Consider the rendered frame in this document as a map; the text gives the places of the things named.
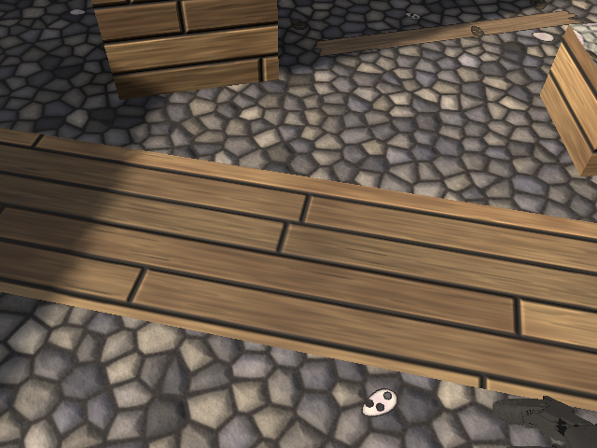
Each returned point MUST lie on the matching robot right hand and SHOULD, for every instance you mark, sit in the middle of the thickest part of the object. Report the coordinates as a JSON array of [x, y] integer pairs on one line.
[[553, 418]]

